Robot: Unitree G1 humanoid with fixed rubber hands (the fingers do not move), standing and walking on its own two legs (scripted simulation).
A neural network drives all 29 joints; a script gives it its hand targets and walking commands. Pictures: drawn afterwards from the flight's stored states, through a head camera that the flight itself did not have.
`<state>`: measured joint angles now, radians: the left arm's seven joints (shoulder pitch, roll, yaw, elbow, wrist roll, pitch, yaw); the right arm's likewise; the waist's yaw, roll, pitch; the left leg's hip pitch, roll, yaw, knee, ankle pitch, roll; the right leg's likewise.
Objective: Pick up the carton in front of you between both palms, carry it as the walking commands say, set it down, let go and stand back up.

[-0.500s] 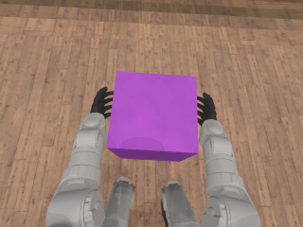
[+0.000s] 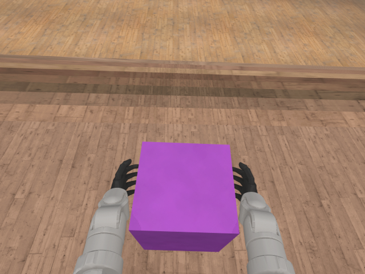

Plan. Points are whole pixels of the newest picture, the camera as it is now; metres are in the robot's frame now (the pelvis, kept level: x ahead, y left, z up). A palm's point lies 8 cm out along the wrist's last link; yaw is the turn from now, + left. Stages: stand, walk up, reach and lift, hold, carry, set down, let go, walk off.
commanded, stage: reach and lift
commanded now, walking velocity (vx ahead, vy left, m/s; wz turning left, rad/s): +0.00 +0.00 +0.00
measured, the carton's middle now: (183, 201) +0.32 +0.00 -0.09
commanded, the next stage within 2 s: hold in 1.24 s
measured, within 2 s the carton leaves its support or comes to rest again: neither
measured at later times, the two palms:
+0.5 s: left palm (114, 190) +0.29 +0.15 +0.04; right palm (260, 193) +0.29 -0.15 +0.05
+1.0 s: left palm (111, 184) +0.30 +0.15 +0.05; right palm (259, 187) +0.30 -0.15 +0.06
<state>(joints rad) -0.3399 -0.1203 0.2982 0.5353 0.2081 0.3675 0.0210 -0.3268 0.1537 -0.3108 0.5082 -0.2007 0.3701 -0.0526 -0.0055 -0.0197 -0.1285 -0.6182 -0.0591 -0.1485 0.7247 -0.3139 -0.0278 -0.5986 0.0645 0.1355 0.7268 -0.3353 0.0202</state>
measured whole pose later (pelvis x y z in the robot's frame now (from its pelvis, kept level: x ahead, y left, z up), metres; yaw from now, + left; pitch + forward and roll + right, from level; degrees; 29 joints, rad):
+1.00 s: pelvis +0.01 +0.00 +0.03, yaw +0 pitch -4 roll +0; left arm -0.23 -0.15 0.22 0.29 0.26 0.67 0.00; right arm -0.24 0.15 -0.22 0.29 -0.27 0.67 0.00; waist 0.00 -0.01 0.01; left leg -0.10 -0.04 -0.14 0.37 -0.19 -0.02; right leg -0.09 0.03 0.14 0.37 -0.21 0.01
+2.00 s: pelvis +0.00 +0.00 +0.03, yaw +0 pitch -7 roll +0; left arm -0.27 -0.15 0.23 0.24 0.27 0.75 -0.01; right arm -0.27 0.15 -0.23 0.23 -0.27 0.75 0.01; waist 0.00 -0.01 0.03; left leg -0.07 -0.03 -0.14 0.37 -0.19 -0.02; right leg -0.05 0.04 0.13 0.37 -0.21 0.01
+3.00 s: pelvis +0.42 -0.08 +0.04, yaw +0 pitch +5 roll +3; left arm -0.15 -0.13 0.14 -0.38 0.09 1.21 0.08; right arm -0.19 0.14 -0.08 -0.37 -0.12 1.23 -0.10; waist 0.03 -0.02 -0.06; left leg -0.67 0.09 0.12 0.86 -0.14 0.01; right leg -0.11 -0.02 -0.22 0.25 -0.24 -0.08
